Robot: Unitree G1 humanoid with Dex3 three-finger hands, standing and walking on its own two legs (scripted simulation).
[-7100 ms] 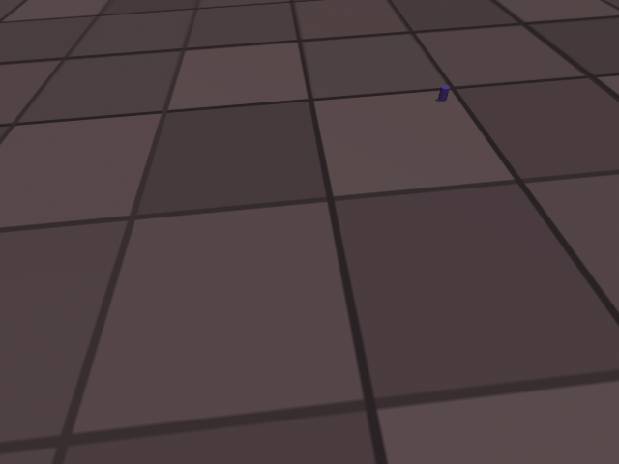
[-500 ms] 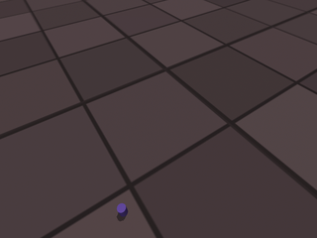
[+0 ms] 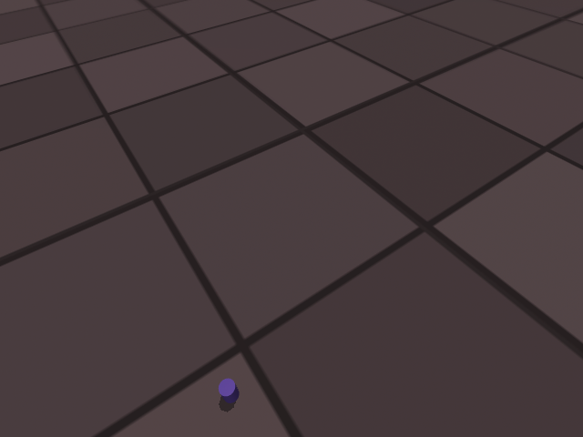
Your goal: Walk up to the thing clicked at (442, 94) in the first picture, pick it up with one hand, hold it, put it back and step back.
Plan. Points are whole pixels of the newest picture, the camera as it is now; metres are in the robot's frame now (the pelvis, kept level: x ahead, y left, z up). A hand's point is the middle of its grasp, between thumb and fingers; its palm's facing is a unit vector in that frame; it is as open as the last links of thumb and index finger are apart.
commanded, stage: walk up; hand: left
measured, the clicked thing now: (229, 390) +0.40 +0.26 -0.74
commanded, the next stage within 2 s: none
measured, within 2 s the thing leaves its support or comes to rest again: neither
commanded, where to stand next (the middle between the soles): +0.04 +0.01 m, yaw +3 degrees
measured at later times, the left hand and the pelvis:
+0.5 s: hand out of the picture +0.07 +0.26 -0.16, palm faces -0.02 -0.93 -0.37, open 7.4 cm; pelvis -0.04 -0.01 -0.01, yaw +0 degrees
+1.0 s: hand out of the picture -0.08 +0.26 -0.12, palm faces +0.12 -0.89 -0.44, open 7.4 cm; pelvis -0.09 -0.03 +0.00, yaw +5 degrees
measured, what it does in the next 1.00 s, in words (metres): lifts its left foot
